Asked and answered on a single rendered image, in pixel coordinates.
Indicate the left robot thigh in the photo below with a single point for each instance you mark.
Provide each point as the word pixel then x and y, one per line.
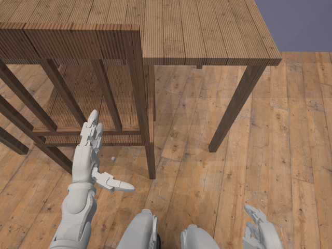
pixel 141 230

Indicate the table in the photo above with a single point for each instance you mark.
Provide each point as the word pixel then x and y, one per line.
pixel 173 32

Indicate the left robot forearm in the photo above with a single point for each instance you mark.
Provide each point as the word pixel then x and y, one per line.
pixel 78 209

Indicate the left robot hand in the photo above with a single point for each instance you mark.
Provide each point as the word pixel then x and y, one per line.
pixel 85 157

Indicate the right robot hand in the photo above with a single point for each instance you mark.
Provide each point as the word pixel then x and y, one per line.
pixel 266 236

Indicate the right robot thigh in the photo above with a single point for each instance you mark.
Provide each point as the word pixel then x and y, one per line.
pixel 197 238

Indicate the robot thigh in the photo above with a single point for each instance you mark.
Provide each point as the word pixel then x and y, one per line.
pixel 141 230
pixel 197 238

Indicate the chair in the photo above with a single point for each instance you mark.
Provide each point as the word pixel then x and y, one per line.
pixel 123 95

